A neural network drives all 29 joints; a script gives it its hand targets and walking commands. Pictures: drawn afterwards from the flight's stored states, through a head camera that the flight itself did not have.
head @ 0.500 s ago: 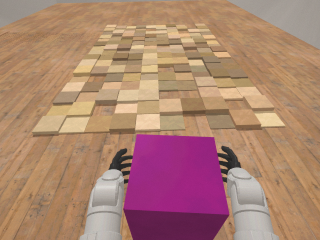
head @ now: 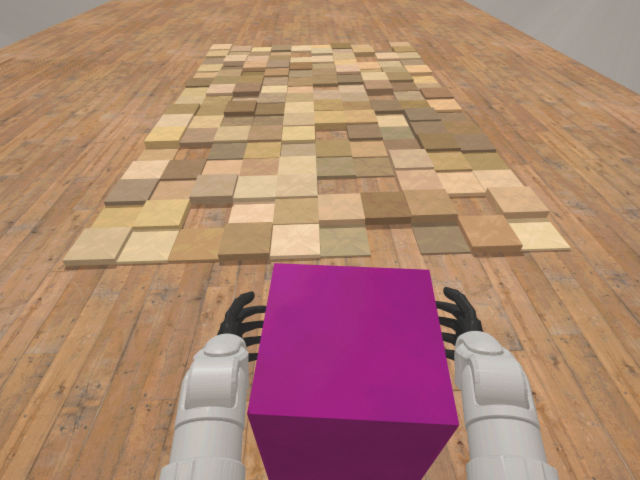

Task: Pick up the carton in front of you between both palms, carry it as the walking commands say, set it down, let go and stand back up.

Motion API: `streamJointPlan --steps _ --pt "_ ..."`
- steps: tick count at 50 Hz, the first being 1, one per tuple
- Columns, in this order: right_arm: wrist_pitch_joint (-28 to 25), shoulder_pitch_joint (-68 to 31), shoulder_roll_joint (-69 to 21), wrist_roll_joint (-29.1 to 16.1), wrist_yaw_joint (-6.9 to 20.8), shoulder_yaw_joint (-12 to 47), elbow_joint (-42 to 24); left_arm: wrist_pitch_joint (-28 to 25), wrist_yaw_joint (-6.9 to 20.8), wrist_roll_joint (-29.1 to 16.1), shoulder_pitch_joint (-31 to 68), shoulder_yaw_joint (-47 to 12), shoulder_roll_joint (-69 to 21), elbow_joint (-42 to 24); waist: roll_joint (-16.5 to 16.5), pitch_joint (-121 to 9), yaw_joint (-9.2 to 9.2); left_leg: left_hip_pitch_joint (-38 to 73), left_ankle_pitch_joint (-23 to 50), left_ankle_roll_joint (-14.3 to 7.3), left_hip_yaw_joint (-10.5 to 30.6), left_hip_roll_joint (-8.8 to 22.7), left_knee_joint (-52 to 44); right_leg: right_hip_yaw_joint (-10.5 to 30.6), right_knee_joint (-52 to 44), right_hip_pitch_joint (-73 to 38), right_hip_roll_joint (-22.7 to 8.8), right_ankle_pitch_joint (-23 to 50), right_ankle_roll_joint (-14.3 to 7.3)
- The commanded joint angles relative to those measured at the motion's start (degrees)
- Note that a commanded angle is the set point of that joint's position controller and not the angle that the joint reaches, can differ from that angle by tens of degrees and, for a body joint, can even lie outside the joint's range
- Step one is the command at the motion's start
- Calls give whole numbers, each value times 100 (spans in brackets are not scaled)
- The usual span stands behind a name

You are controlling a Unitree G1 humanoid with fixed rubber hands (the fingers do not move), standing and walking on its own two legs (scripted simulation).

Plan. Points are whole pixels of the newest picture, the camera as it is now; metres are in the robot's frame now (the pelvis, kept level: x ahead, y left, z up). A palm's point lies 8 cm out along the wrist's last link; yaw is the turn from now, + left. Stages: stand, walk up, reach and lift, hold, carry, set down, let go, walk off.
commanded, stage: hold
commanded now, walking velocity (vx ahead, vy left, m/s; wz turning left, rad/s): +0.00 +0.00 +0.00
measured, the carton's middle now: (346, 379) +0.29 +0.00 -0.03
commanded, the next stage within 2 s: carry in 0.36 s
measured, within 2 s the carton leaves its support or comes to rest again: neither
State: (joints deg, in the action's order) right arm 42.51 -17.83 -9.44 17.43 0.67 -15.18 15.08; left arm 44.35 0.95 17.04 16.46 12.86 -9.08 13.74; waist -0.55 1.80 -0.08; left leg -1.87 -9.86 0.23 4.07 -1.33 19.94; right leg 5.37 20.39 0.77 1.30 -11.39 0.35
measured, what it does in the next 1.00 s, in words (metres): walks ahead: left foot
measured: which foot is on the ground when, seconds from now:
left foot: down 0.00-0.56, up 0.58-0.84, down 0.86-1.00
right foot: down 0.00-0.88, up 0.90-1.00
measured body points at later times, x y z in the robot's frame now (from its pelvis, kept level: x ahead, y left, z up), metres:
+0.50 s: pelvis +0.01 -0.01 +0.00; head -0.03 -0.01 +0.44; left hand +0.31 +0.14 +0.05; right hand +0.32 -0.16 +0.05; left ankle +0.02 +0.12 -0.75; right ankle +0.01 -0.13 -0.74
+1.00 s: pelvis +0.22 +0.01 -0.01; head +0.20 +0.01 +0.44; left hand +0.47 +0.14 +0.07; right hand +0.45 -0.16 +0.07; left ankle +0.23 +0.08 -0.75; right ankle +0.11 -0.10 -0.67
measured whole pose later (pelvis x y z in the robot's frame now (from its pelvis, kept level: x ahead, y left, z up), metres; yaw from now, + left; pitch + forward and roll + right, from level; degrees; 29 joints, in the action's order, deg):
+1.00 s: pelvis +0.22 +0.01 -0.01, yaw -5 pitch +5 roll +1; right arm 68.4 0.3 -7.4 1.6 -8.8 -2.8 -27.5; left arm 70.7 -8.3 1.0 -1.0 3.9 -7.3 -29.3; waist -0.8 -9.4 -0.1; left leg -18.5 -13.3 -3.9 -13.9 0.9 25.9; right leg -3.7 61.4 25.6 -4.2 -21.5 -1.2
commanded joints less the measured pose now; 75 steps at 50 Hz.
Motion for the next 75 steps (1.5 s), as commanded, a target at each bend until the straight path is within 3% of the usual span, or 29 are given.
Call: streamJointPlan --steps 1,17,18,20,21,25,27,28,29,30,31,33,36,40,42,43,44,45,46,49,52,62,65,66,67,68,69,72,75 --pt "-54 -2357 -5110 -1466 1363 2951 -4 -219 1224 -1486 2678 -2894 -5181 -298 69 -1209 2 560 868 32 -4 -326 -241 -115 -362 198 382 812 -1" --pt "-12 -2138 -5144 -1529 1296 3060 -194 -206 1230 -1539 2522 -2979 -5039 -504 20 -1176 16 484 898 -3 -18 -362 -223 -65 -365 140 367 968 36" --pt "16 -2335 -5232 -1620 1300 3185 -153 -202 1244 -1640 2754 -3096 -5072 -456 190 -1132 -4 -262 -177 -43 -136 673 201 6 -11 972 -619 -51 -76" --pt "27 -2252 -5269 -1679 1283 3329 -323 -202 1241 -1776 2824 -3272 -5127 -648 212 -1039 -9 -845 -2795 -76 193 626 -192 154 -125 1522 -448 -2525 -131" --pt "47 -2344 -5305 -1753 1254 3453 -492 -188 1228 -1858 2951 -3415 -5169 -824 260 -972 -36 -943 -3357 -126 329 701 -244 110 15 1842 -374 -2939 -114" --pt "339 -2053 -5410 -2030 1006 4013 -1236 102 1094 -2257 2933 -4018 -5238 -1542 892 -1685 -68 -621 -2398 -648 1202 1448 -703 -834 1221 1881 -26 -945 9" --pt "599 -2022 -5354 -2130 850 4233 -1776 347 998 -2489 2856 -4326 -5234 -2007 821 -1819 -1 -1418 -2825 -609 714 1280 -421 -858 387 938 -89 -1193 -127" --pt "762 -2106 -5331 -2234 800 4377 -2067 481 923 -2537 2804 -4376 -5212 -2210 344 -1739 17 -1860 -2798 -378 140 908 124 -359 -78 623 -350 -1641 -227" --pt "928 -2150 -5287 -2357 761 4532 -2320 623 831 -2524 2585 -4358 -5098 -2370 -788 -1604 101 -2704 -2301 -63 -574 478 1465 1064 -728 169 -1229 -2539 -537" --pt "1077 -2086 -5201 -2472 708 4655 -2479 773 736 -2510 2274 -4323 -4948 -2483 -1458 -1273 157 -3873 -1893 86 -1002 188 2355 2284 -1254 -442 -1970 -2503 -911" --pt "1211 -2078 -5103 -2611 658 4804 -2721 920 629 -2475 2050 -4334 -4839 -2715 -1233 -1112 145 -4281 -1934 35 -797 420 2633 2593 -1209 -560 -2229 -1525 -1208" --pt "1478 -1833 -5019 -2801 522 5010 -3073 1207 432 -2521 1779 -4359 -4722 -3234 -597 -1459 159 -4378 -1749 32 -780 502 2581 1827 -930 -1000 -2056 -15 -1191" --pt "1829 -1091 -4859 -2900 260 5061 -3589 1593 214 -2678 1291 -4484 -4545 -3923 -847 -1850 150 -3819 -1081 91 -1167 294 2031 686 -691 -1043 -1527 1160 -885" --pt "2237 -356 -4601 -2824 -64 4834 -4233 2039 5 -2870 670 -4561 -4308 -4550 -974 -1650 161 -2804 -387 86 -1515 178 911 147 -606 -252 -1434 1049 -792" --pt "2385 -10 -4515 -2780 -178 4694 -4482 2210 -73 -3004 505 -4624 -4271 -4862 -671 -1804 67 -1064 75 2 -1851 -23 226 -348 117 762 -1240 1176 -558" --pt "2446 -25 -4382 -2772 -245 4603 -4579 2275 -134 -3048 618 -4625 -4110 -5006 -414 -2062 26 78 -20 -97 -1716 148 309 -588 760 1478 -1081 1203 -429" --pt "2514 59 -4142 -2729 -337 4483 -4603 2354 -208 -3097 715 -4580 -3885 -5086 279 -2312 -67 1048 -994 -276 -535 1079 47 -915 2036 2408 -838 200 -209" --pt "2547 107 -3907 -2698 -443 4375 -4576 2444 -283 -3162 856 -4570 -3692 -5267 1671 -2278 -111 1611 -2195 -853 2083 2565 -828 -1353 3572 3937 -151 -1382 21" --pt "2580 -36 -3854 -2737 -523 4315 -4631 2504 -340 -3259 1040 -4617 -3578 -5338 1449 -2056 -131 1403 -2089 -1365 2754 2933 -947 -730 4441 4477 -394 -1705 -129" --pt "2615 -467 -3953 -2908 -635 4403 -4840 2509 -452 -3220 910 -4392 -3765 -5014 260 -1742 -73 219 -1470 -1119 1408 2432 -1163 -539 4607 4281 -1033 -802 -221" --pt "2620 -462 -3917 -3079 -634 4537 -4791 2439 -595 -2905 485 -4112 -3776 -4667 450 -1581 -66 -194 -772 -822 189 1999 -1398 -905 3422 3764 -886 -288 -57" --pt "2533 50 -3894 -3044 -321 4686 -4796 2331 -515 -2684 200 -4398 -3848 -4947 1006 -793 -120 206 1100 -614 -1141 1569 -1075 -1765 974 3080 -531 827 -98" --pt "2525 35 -3872 -2981 -250 4759 -4901 2315 -390 -2776 125 -4501 -3803 -4968 923 -1235 18 87 2581 -382 -1716 1352 469 -2313 615 1526 -39 397 -230" --pt "2531 143 -3813 -2955 -251 4768 -4903 2310 -369 -2783 45 -4489 -3781 -4927 628 -1695 94 -560 2362 -203 -1871 1144 1609 -2121 643 224 -114 119 -260" --pt "2548 179 -3760 -2941 -254 4808 -4985 2309 -351 -2762 -53 -4454 -3723 -4892 -329 -2161 205 -1911 1020 55 -1780 792 3241 30 16 -969 -1458 -1368 -643" --pt "2563 141 -3796 -2928 -236 4856 -5123 2290 -307 -2838 -31 -4506 -3804 -4838 -1799 -2444 166 -3468 -1530 228 -1388 123 4834 2386 -775 -1882 -2717 -1350 -1365" --pt "2548 81 -3967 -3002 -194 4937 -5102 2267 -251 -2935 -99 -4547 -4034 -4912 -1460 -2285 132 -3819 -1668 25 -612 408 5495 2330 -895 -1510 -2683 -327 -1397" --pt "2383 11 -4648 -2984 -50 5046 -4927 2112 -87 -3037 301 -4775 -4649 -5055 -128 -2127 79 -3541 -805 -239 -370 1008 4950 660 -803 -400 -2215 671 -926" --pt "2232 335 -4770 -2770 -59 5013 -4796 2032 3 -3055 197 -4879 -4691 -5021 -449 -1992 72 -3287 -383 -178 -699 925 4003 -205 -1125 -47 -1958 216 -745"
